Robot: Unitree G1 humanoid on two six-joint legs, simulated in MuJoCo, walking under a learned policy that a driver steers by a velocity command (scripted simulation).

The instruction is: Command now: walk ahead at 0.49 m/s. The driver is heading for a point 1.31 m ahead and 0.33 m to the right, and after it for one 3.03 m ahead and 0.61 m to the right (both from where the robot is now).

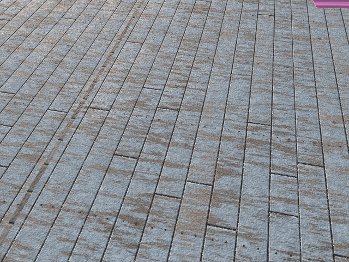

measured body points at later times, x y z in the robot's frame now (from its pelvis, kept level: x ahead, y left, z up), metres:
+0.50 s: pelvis +0.28 +0.08 +0.00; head +0.30 +0.09 +0.45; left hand +0.40 +0.34 -0.13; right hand +0.31 -0.18 -0.13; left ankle +0.29 +0.16 -0.75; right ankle +0.34 -0.10 -0.66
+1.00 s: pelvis +0.56 +0.00 -0.01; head +0.59 -0.01 +0.44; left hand +0.70 +0.25 -0.13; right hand +0.63 -0.28 -0.13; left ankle +0.55 +0.17 -0.65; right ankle +0.60 -0.07 -0.75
